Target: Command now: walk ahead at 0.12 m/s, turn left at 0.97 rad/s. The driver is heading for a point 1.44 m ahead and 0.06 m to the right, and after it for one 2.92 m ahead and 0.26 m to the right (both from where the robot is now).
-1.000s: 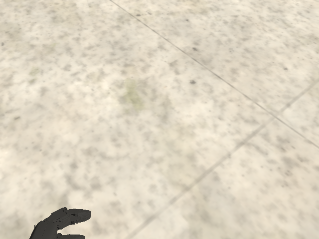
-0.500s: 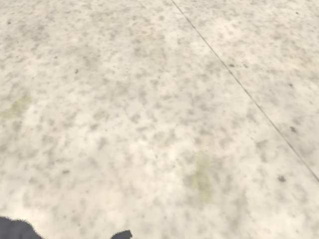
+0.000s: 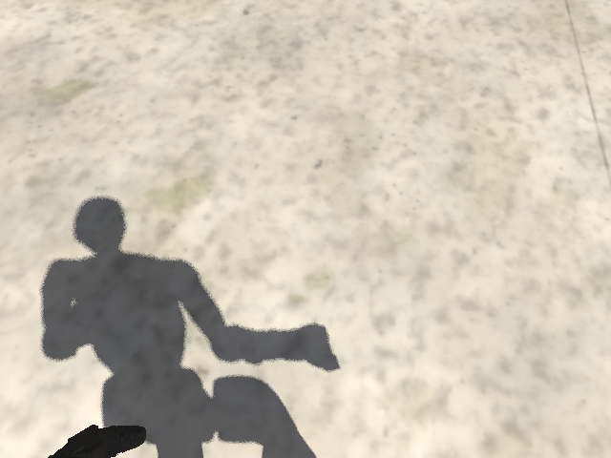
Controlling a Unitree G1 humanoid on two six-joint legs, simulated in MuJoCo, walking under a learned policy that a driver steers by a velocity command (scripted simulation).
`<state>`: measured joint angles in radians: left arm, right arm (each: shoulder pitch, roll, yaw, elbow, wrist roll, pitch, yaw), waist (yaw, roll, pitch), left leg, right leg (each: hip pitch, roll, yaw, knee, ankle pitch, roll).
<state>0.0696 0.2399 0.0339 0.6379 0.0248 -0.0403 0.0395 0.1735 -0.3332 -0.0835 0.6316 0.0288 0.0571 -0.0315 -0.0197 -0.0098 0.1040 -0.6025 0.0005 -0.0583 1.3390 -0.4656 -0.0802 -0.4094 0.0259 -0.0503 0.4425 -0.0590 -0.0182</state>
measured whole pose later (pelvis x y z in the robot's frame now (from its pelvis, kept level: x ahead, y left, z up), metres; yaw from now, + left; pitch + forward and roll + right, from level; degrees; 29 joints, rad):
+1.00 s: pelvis +0.14 +0.06 +0.01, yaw -8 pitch +4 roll +0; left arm 0.27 0.32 0.11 0.68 0.02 0.02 -0.02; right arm 0.20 -0.29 -0.05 0.68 -0.05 -0.06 -0.01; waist 0.00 -0.03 -0.04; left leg -0.30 -0.01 0.01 0.52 -0.29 0.01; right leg -0.47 0.04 0.12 0.97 -0.41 -0.05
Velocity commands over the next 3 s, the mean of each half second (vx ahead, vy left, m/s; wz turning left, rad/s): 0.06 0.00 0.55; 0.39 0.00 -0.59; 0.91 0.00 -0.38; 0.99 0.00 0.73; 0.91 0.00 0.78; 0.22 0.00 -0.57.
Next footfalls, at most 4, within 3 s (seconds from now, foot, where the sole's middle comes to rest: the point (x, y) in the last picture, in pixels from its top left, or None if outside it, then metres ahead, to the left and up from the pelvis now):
0.24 left None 0.10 0.15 -0.76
0.60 right None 0.12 -0.08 -0.76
0.92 left None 0.18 0.17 -0.76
1.36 right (387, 420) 0.48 -0.19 -0.76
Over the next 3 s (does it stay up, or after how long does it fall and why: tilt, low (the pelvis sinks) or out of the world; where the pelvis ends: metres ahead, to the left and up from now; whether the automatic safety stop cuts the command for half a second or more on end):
stays up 1.57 -0.11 0.00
